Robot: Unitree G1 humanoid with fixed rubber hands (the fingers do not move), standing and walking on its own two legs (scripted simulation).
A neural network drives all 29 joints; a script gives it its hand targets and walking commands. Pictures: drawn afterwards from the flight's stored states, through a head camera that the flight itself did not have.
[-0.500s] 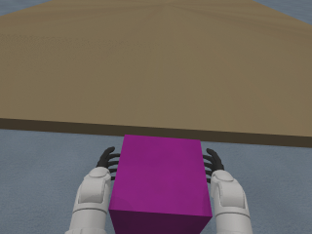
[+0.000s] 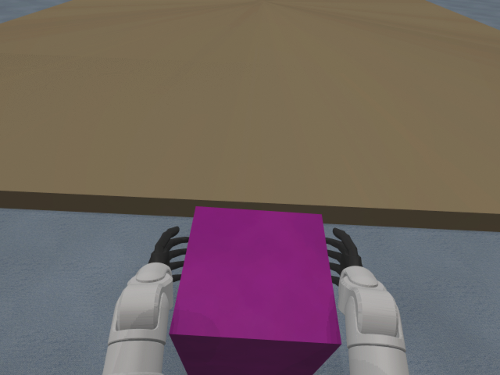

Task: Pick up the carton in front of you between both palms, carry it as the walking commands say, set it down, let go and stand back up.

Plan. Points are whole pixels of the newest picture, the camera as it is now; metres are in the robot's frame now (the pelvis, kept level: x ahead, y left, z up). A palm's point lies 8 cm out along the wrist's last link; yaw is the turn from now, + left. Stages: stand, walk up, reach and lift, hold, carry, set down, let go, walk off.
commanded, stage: carry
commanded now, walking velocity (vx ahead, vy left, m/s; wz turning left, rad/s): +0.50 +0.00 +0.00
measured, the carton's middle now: (252, 299) +0.29 +0.01 -0.01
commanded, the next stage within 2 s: none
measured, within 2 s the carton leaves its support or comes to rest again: neither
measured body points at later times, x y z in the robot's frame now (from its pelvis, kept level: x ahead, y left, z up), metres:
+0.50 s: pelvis +0.22 -0.01 +0.00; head +0.22 -0.02 +0.45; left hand +0.50 +0.13 +0.08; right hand +0.50 -0.17 +0.09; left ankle +0.09 +0.10 -0.74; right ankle +0.32 -0.12 -0.72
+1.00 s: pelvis +0.54 -0.03 -0.01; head +0.55 -0.03 +0.44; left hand +0.82 +0.13 +0.09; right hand +0.84 -0.17 +0.09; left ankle +0.69 +0.08 -0.72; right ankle +0.37 -0.11 -0.74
